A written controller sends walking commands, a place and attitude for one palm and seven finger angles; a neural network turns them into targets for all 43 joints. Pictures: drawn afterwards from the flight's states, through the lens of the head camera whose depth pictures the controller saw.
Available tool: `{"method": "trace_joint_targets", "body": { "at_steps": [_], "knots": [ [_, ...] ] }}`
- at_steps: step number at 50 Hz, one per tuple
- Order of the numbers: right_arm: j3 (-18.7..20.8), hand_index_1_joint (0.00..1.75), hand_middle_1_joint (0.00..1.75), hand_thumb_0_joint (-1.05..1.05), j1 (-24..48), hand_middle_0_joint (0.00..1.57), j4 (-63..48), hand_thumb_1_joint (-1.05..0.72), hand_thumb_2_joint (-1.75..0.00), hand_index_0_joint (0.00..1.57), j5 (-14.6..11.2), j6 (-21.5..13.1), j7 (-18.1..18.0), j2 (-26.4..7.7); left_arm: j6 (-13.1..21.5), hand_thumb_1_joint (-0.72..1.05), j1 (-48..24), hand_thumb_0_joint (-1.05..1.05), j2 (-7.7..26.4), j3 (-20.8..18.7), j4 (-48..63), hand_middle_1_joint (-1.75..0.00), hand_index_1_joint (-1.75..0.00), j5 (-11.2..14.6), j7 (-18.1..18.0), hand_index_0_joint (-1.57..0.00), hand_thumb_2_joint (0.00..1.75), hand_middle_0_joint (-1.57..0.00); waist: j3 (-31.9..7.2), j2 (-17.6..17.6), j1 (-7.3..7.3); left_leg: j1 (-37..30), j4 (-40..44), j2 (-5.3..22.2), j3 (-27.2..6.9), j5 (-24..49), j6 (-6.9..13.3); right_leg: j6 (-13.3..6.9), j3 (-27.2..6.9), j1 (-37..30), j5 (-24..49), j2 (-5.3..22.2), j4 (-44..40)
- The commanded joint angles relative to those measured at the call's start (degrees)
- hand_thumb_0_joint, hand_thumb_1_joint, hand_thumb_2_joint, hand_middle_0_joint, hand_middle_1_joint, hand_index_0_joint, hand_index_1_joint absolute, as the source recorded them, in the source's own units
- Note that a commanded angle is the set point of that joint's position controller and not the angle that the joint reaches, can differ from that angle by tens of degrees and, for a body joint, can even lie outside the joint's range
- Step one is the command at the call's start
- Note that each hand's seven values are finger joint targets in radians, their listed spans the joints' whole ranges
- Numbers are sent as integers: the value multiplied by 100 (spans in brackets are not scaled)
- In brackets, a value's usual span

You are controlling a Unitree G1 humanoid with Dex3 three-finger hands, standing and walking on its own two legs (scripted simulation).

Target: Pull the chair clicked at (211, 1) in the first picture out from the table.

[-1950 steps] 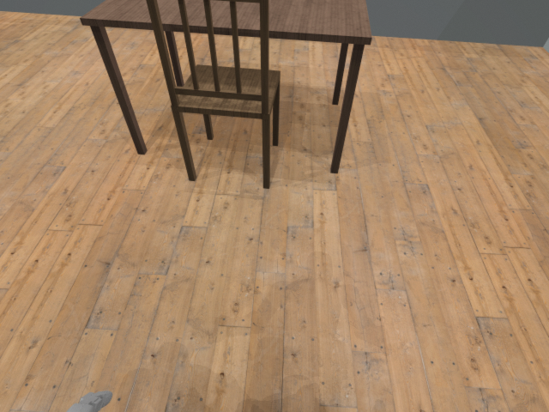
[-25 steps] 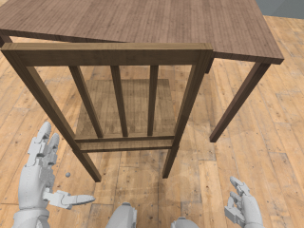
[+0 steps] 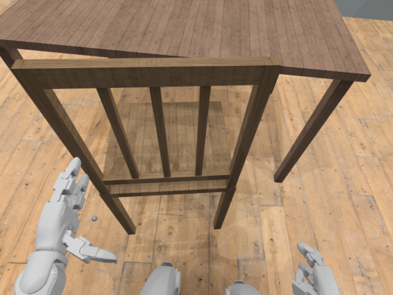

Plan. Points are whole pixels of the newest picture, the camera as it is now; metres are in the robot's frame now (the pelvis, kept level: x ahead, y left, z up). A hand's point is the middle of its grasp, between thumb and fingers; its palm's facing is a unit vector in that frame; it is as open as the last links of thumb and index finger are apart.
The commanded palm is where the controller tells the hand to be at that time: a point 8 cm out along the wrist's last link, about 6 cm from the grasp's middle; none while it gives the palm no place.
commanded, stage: raise the hand toward the chair's back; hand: left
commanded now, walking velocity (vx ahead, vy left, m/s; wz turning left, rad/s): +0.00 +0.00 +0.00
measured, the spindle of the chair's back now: (162, 140) +0.45 +0.11 +0.02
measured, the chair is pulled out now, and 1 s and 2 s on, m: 0.16 0.16 0.16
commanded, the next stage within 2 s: aim the fingers beside a spindle in 0.36 s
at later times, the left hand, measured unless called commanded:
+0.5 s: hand (95, 209) +0.26 +0.20 +0.06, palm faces +0.17 -0.98 -0.06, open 16.9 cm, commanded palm +0.23 +0.24 +0.05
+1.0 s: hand (133, 214) +0.27 +0.14 +0.02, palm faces +0.06 -1.00 +0.00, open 16.9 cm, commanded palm +0.25 +0.20 +0.03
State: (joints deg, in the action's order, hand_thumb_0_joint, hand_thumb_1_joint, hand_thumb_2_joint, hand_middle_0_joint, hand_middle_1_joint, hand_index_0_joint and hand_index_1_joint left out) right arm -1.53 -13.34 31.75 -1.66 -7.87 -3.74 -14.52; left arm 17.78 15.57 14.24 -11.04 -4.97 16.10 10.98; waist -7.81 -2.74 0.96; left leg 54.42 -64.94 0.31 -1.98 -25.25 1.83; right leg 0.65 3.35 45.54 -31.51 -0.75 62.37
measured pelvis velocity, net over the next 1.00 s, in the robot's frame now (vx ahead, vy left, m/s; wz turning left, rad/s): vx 0.01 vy -0.02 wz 0.00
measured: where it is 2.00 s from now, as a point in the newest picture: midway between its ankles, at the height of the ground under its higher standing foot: outside the picture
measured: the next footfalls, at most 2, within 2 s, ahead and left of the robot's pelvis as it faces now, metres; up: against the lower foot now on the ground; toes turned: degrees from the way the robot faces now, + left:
none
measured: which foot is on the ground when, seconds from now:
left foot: down 0.00-1.00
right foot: down 0.00-1.00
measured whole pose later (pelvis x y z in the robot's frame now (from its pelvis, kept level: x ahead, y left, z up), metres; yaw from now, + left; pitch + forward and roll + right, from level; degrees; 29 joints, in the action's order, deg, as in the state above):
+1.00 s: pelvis +0.01 -0.02 -0.01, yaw +0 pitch +17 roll -2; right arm -0.3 -11.9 31.1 -0.4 -6.1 -2.2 -14.2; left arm 22.1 14.7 9.8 -5.0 -5.8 12.7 5.6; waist -8.9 -2.4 1.3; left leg 58.2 -68.2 1.1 -2.1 -27.3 0.0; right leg -1.2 3.4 50.2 -34.5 -1.5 67.5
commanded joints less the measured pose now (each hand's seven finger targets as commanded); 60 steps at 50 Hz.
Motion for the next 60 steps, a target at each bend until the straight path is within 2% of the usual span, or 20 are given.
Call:
{"method": "trace_joint_targets", "body": {
  "at_steps": [1,4,5,6,10,13,16,19,20,21,25,29,32,35,38,42,46,51,54,60],
  "knots": [
    [415,30,30,0,276,20,-957,-90,-90,20,36,-431,-105,-740,670,-50,-239,0,1038,-702,2074,-8,-8,112,-231,-6,30,-6,-1656,-57,-156,-1867,1172,82,-232,1047,-55,-212,93,-330,1086,-59,-996],
    [399,30,30,0,309,20,-744,-90,-90,20,134,-479,-9,-628,1228,-50,-311,0,935,-700,2122,-8,-8,-6,-656,-6,30,-6,-1395,-457,-114,-1935,1081,119,-276,1164,-124,-246,136,75,1038,-58,-800],
    [405,30,30,0,301,20,-683,-90,-90,20,158,-464,17,-645,1299,-50,-280,0,985,-757,1933,-8,-8,-70,-745,-6,30,-6,-1277,-413,-96,-1791,1043,124,-285,1115,-125,-254,140,108,1018,-65,-762],
    [395,30,30,0,335,20,-666,-90,-90,20,156,-449,52,-659,1319,-50,-255,0,764,-557,1643,-8,-8,-127,-738,-6,30,-6,-1124,-437,-18,-1704,1003,127,-285,985,-129,-246,149,290,941,-54,-719],
    [429,30,30,0,314,20,-765,-90,-90,20,56,-353,89,-802,891,-50,91,0,400,-109,728,-8,-8,-120,-275,-6,30,-6,-908,-132,54,-1305,1021,90,-207,460,-84,-230,90,221,741,-53,-873],
    [459,30,30,0,233,20,-931,-90,-90,20,-29,-319,3,-853,538,-50,47,0,609,-183,1150,-8,-8,40,49,-6,30,-6,-1422,15,-24,-1536,1059,58,-118,775,-35,-199,2,-326,1089,-37,-1050],
    [456,30,30,0,256,20,-948,-90,-90,20,7,-360,-62,-768,653,-50,-127,0,954,-573,1921,-8,-8,106,-101,-6,30,-6,-1792,-45,-96,-1813,1014,66,-116,1256,-23,-187,5,-540,1515,-37,-992],
    [419,30,30,0,303,20,-804,-90,-90,20,89,-403,-38,-638,1050,-50,-316,0,909,-656,2097,-8,-8,54,-476,-6,30,-6,-1524,-239,-58,-1848,924,85,-151,1386,-50,-200,43,-222,1500,-50,-876],
    [413,30,30,0,285,20,-719,-90,-90,20,127,-391,-31,-637,1132,-50,-351,0,946,-733,1915,-8,-8,17,-566,-6,30,-6,-1376,-107,-24,-1703,872,93,-170,1363,-50,-203,53,-165,1499,-64,-840],
    [404,30,30,0,319,20,-689,-90,-90,20,126,-388,-1,-637,1187,-50,-342,0,742,-595,1628,-8,-8,-23,-590,-6,30,-6,-1182,-106,26,-1577,836,89,-167,1200,-65,-201,67,22,1351,-60,-796],
    [418,30,30,0,309,20,-716,-90,-90,20,78,-341,59,-745,979,-50,-190,0,275,-57,732,-8,-8,-65,-200,-6,30,-6,-955,126,141,-1180,728,57,-124,761,-40,-193,3,164,1109,-37,-837],
    [445,30,30,0,254,20,-905,-90,-90,20,-2,-337,-10,-791,622,-50,-320,0,310,145,1053,-8,-8,13,134,-6,30,-6,-1450,92,55,-1379,760,19,-64,922,4,-170,-113,-249,1387,4,-952],
    [442,30,30,0,289,20,-915,-90,-90,20,47,-346,-33,-730,758,-50,-563,0,639,-155,1643,-8,-8,-44,-121,-6,30,-6,-1758,-19,-9,-1584,707,42,-63,1268,12,-171,-114,-317,1684,3,-836],
    [417,30,30,0,331,20,-801,-90,-90,20,144,-336,1,-652,1116,-50,-777,0,866,-476,1833,-8,-8,-147,-604,-6,30,-6,-1641,-82,-72,-1466,638,64,-90,1322,-17,-203,-76,-193,1614,-20,-691],
    [413,30,30,0,388,20,-749,-90,-90,20,175,-293,101,-606,1284,-50,-583,0,506,-290,1413,-8,-8,-243,-815,-6,30,-6,-1469,-102,-35,-1312,556,62,-69,1176,-50,-207,-53,77,1479,-22,-573],
    [439,30,30,0,369,20,-865,-90,-90,20,123,-180,190,-694,988,-50,-171,0,47,295,857,-8,-8,-296,-561,-6,30,-6,-1451,115,25,-1063,517,34,-17,993,-31,-190,-99,8,1493,0,-612],
    [460,30,30,0,348,20,-969,-90,-90,20,58,-114,123,-748,768,-50,-459,0,54,471,1016,-8,-8,-264,-373,-6,30,-6,-1483,322,110,-964,460,36,-2,886,8,-149,-202,-52,1467,16,-707],
    [454,30,30,0,380,20,-910,-90,-90,20,169,-160,89,-629,1273,-50,-1065,0,304,249,1882,-8,-8,-403,-944,-6,30,-6,-1877,-4,27,-1243,383,60,-55,1096,-4,-191,-144,98,1432,6,-481],
    [438,30,30,0,405,20,-806,-90,-90,20,202,-133,161,-591,1449,-50,-1005,0,159,316,1511,-8,-8,-541,-1185,-6,30,-6,-1698,36,62,-1137,327,75,-73,1003,-32,-206,-96,365,1288,-16,-376],
    [441,30,30,0,420,20,-961,-90,-90,20,126,82,262,-663,940,-50,-502,0,-354,926,606,-8,-8,-673,-962,-6,30,-6,-1503,303,95,-804,341,45,-37,637,-16,-202,-133,376,1090,-12,-469]
  ]
}}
